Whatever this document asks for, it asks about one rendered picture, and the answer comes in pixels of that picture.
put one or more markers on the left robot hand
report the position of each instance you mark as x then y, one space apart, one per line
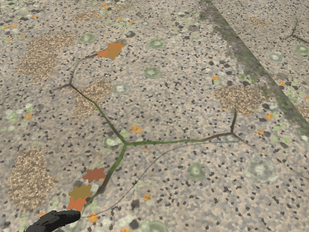
52 220

